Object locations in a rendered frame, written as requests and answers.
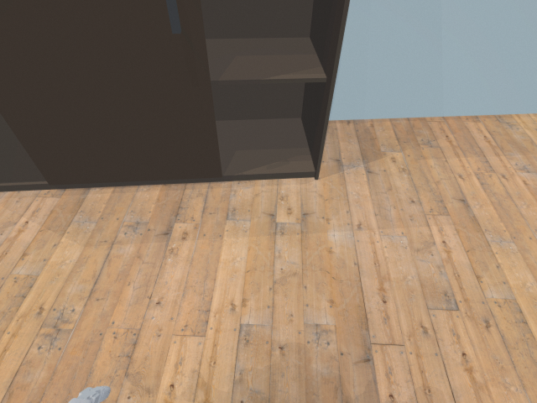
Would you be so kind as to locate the left robot hand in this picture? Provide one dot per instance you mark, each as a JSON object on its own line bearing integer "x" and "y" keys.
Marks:
{"x": 92, "y": 395}

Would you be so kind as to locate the wardrobe door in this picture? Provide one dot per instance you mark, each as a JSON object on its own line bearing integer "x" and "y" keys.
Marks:
{"x": 101, "y": 91}
{"x": 15, "y": 163}

